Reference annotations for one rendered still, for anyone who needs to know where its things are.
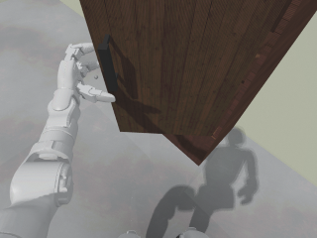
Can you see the robot left forearm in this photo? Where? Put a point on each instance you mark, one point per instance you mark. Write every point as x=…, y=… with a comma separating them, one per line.
x=59, y=135

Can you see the left robot upper arm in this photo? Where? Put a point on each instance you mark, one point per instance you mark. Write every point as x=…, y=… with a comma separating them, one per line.
x=39, y=189

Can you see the left robot shin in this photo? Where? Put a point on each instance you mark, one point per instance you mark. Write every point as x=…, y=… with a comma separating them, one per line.
x=131, y=232

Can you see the left robot hand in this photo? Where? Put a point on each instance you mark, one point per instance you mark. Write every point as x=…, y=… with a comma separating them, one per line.
x=70, y=71

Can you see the cupboard door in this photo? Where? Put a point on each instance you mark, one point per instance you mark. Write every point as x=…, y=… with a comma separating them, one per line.
x=179, y=62

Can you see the handle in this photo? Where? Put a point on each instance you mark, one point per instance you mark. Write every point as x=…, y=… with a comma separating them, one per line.
x=107, y=64

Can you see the right robot shin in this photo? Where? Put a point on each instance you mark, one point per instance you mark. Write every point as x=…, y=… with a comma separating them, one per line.
x=190, y=228

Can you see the robot shin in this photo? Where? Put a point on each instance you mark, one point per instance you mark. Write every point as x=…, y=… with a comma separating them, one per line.
x=190, y=228
x=131, y=232

